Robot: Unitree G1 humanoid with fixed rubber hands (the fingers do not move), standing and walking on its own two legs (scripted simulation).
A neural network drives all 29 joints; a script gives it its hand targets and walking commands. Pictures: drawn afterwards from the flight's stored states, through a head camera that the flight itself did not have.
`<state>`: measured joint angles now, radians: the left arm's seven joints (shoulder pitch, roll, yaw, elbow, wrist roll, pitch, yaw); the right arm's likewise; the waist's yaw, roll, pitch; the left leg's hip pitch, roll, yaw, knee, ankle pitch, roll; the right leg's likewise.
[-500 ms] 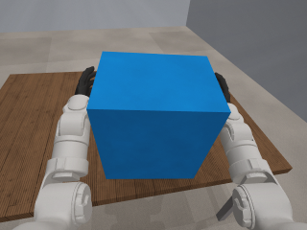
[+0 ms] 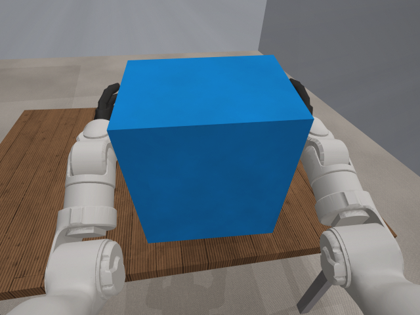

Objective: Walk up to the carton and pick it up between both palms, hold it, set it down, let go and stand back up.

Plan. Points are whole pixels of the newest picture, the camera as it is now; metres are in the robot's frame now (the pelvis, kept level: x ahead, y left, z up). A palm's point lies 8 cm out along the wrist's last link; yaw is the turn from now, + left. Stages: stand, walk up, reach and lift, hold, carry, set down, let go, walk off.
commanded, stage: reach and lift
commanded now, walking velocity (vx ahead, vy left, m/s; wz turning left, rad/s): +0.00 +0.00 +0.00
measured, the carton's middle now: (207, 154) +0.37 +0.00 +0.16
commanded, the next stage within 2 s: hold in 1.08 s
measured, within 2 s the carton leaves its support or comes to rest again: neither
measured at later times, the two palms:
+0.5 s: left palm (103, 109) +0.39 +0.18 +0.25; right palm (305, 98) +0.39 -0.17 +0.28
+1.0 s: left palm (97, 92) +0.38 +0.18 +0.28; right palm (314, 79) +0.38 -0.17 +0.32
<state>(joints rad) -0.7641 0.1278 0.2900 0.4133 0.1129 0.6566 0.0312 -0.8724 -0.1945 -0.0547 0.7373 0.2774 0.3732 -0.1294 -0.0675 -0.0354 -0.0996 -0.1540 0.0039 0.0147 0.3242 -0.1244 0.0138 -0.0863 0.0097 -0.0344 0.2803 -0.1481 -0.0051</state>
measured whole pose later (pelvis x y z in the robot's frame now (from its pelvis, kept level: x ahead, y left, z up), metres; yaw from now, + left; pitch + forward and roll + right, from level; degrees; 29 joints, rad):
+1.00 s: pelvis +0.00 +0.01 +0.00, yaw -1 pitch -1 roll -1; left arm -0.95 0.17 0.32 0.51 0.08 0.86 0.05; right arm -1.14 -0.30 0.03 0.89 0.38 0.60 -0.16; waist -0.06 0.00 -0.20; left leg -0.19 0.00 0.00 0.37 -0.15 0.02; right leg -0.11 0.02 -0.01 0.28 -0.15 0.00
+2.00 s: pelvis +0.00 +0.00 +0.00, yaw +0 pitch +1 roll -2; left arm -1.00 0.21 0.29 0.54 0.06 0.89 0.04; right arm -1.19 -0.32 0.05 0.89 0.42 0.67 -0.19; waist -0.05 0.01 -0.25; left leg -0.24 0.01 -0.03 0.38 -0.15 0.01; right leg -0.14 0.04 -0.01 0.26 -0.14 -0.01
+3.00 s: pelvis +0.01 +0.00 +0.00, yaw +0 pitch +1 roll -2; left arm -1.01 0.20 0.30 0.55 0.07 0.90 0.03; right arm -1.22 -0.33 0.04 0.91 0.44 0.69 -0.19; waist -0.06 0.01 -0.27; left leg -0.25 0.00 -0.04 0.38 -0.15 0.01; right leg -0.15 0.04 0.01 0.26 -0.14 -0.01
